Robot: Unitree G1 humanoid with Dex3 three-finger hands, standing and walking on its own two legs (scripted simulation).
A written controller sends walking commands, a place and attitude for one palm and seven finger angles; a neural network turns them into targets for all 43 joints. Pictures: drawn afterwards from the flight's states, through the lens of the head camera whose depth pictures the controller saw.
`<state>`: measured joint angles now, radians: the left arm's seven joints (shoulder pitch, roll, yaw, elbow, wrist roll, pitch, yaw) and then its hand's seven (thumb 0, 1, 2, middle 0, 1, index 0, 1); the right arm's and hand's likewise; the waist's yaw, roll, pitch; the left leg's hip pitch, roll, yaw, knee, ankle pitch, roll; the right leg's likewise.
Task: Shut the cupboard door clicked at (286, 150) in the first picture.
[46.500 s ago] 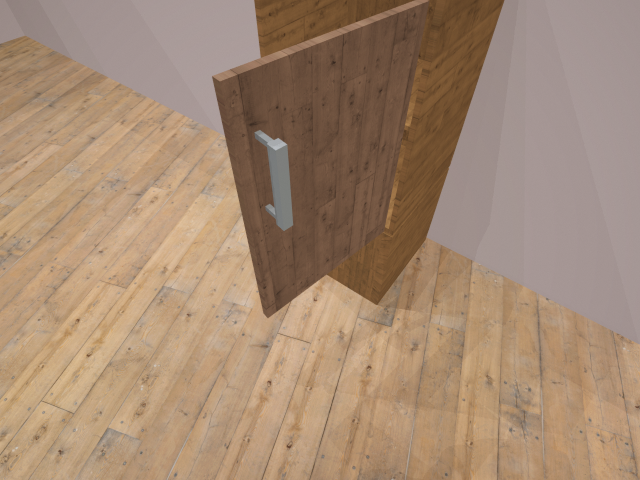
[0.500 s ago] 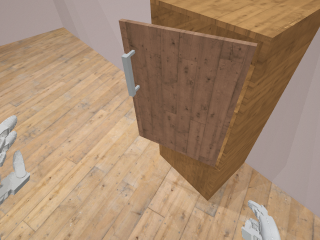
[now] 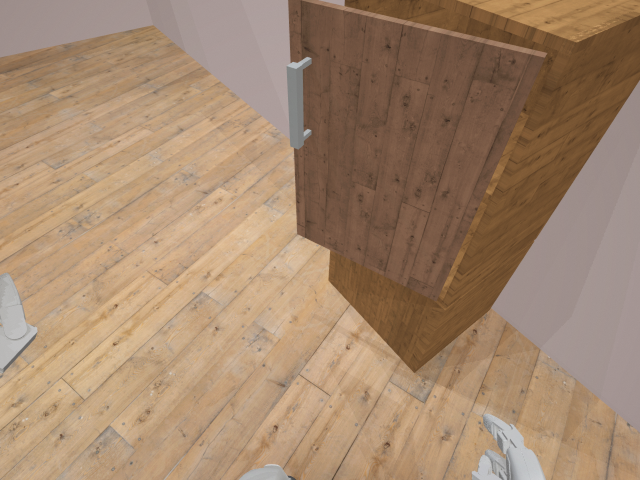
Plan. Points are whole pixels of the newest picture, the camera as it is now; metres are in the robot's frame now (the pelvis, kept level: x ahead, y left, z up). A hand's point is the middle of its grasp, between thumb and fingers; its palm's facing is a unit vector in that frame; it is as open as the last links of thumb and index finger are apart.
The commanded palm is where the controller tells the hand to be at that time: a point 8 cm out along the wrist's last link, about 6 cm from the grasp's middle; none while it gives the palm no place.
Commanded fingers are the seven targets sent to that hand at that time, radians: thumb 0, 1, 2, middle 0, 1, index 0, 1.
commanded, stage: step back with the hand held close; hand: left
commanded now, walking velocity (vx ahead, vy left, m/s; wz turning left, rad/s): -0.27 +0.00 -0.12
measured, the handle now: (301, 104) +0.75 +0.09 +0.09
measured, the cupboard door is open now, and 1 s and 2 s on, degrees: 21 21 21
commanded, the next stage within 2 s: stop stepping back and stand still in 0.30 s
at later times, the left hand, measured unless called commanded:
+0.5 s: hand out of the picture +0.07 +0.29 +0.19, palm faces +0.47 -0.79 -0.40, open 7.4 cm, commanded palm +0.03 +0.32 +0.19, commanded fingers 0.00 0.90 0.90 -0.20 -0.30 -0.20 -0.30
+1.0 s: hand out of the picture +0.03 +0.31 +0.18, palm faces +0.39 -0.83 -0.39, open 7.4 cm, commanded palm -0.02 +0.35 +0.19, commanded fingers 0.00 0.90 0.90 -0.20 -0.30 -0.20 -0.30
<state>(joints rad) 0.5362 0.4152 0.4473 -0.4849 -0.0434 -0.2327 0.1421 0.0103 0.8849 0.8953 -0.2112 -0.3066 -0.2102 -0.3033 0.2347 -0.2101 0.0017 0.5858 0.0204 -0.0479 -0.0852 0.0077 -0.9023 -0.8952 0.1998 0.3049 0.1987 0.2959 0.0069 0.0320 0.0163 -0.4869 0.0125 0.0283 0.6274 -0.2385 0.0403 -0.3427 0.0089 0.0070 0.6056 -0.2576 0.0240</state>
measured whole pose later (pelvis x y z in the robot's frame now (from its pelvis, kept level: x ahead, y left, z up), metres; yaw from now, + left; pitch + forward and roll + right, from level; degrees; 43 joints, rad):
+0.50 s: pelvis -0.12 +0.02 +0.01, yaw -2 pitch -1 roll +0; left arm 0.54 0.42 0.42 -0.52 -0.05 -0.23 0.16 0.01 0.88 0.90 -0.21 -0.31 -0.21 -0.30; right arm 0.22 -0.18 0.00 0.66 0.01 -0.06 -0.07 0.01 -0.90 -0.90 0.20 0.30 0.20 0.30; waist 0.06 -0.05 -0.02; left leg -0.51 0.00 0.06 0.85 -0.40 -0.02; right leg -0.31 0.00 0.06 0.60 -0.28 0.01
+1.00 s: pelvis -0.19 +0.06 +0.01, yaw -5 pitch -2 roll -1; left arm 0.55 0.42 0.40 -0.47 -0.05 -0.17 0.18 0.01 0.88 0.90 -0.21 -0.31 -0.21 -0.30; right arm 0.30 -0.21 0.00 0.67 0.01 -0.03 -0.08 0.01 -0.90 -0.90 0.20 0.30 0.20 0.30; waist -0.02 -0.01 -0.06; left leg -0.37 0.03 0.06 0.66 -0.34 0.01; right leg -0.17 0.06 -0.02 0.54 -0.34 -0.05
